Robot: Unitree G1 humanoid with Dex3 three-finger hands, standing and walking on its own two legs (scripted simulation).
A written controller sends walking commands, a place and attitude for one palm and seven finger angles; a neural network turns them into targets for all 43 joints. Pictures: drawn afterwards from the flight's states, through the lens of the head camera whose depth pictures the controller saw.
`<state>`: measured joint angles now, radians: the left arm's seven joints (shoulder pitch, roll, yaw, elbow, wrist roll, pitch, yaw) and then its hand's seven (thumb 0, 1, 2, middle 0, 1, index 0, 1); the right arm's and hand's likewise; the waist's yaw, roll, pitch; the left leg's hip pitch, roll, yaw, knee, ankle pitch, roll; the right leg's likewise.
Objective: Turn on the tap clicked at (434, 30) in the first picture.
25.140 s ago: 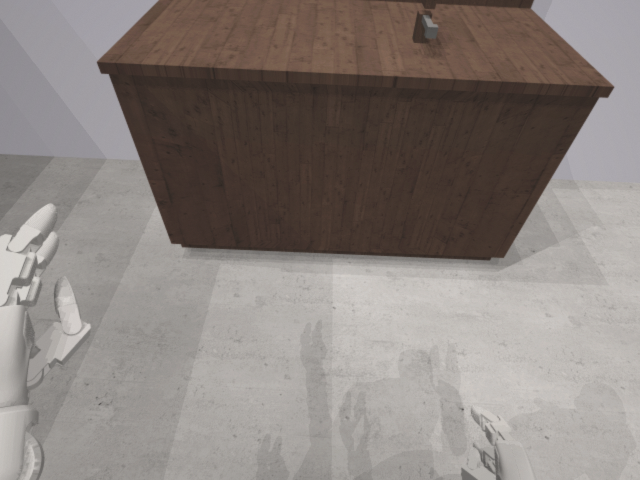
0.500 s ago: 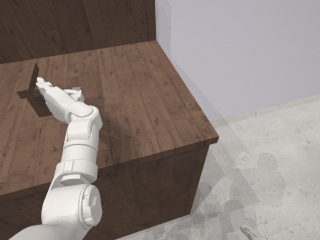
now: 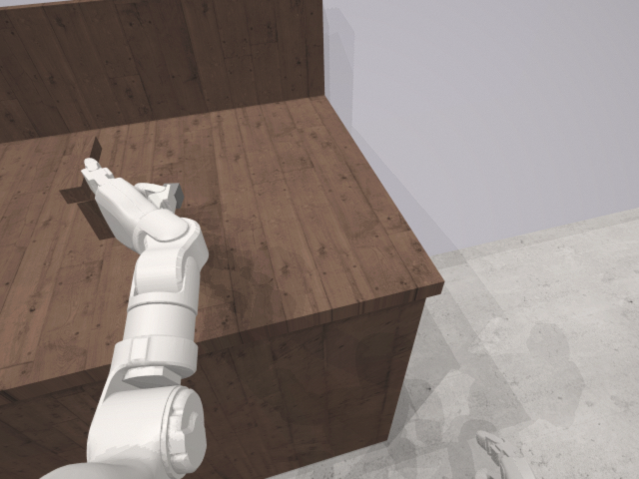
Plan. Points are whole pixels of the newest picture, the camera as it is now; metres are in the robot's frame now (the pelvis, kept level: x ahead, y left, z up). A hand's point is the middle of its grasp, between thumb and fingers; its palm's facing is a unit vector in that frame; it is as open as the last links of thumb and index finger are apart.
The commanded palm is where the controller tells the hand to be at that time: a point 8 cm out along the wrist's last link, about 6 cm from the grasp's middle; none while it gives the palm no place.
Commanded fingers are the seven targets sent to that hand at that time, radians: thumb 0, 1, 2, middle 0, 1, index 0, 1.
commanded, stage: lift the hand up off the lever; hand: left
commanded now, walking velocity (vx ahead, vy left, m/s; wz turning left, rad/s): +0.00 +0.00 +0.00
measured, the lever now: (171, 196) +0.49 +0.26 +0.11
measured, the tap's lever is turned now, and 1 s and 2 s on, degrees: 76 76 76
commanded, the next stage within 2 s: draw the hand back beside the body in 0.58 s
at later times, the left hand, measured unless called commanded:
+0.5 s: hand (163, 182) +0.41 +0.22 +0.19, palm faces +0.79 -0.61 -0.04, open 7.8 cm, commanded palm +0.36 +0.24 +0.19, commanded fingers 0.00 0.90 0.90 -0.15 -0.15 -0.15 -0.15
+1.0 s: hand (166, 229) +0.35 +0.20 +0.17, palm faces +0.34 -0.93 -0.15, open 7.7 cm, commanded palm +0.31 +0.24 +0.19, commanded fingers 0.00 0.90 0.90 -0.17 -0.20 -0.17 -0.20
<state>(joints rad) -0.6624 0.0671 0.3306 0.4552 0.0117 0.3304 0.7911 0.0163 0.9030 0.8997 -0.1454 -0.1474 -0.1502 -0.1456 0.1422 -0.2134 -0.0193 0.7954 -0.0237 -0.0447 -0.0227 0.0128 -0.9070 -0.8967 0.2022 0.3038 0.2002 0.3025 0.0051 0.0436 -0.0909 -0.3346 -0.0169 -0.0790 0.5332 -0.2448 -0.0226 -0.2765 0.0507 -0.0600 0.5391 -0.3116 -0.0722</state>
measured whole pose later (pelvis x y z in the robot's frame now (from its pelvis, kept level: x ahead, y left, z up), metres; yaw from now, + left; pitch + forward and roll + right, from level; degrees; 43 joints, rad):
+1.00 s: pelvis +0.01 +0.00 +0.01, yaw -4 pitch -3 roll +1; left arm -0.16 0.29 0.24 0.06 -0.12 0.20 0.19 0.02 0.90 0.90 -0.16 -0.17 -0.16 -0.17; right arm 0.17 -0.23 0.01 0.66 0.03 0.00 -0.07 0.01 -0.91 -0.90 0.20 0.30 0.20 0.30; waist -0.01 0.05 -0.02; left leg -0.15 0.02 -0.02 0.43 -0.23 -0.02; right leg -0.11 0.08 0.00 0.43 -0.27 -0.08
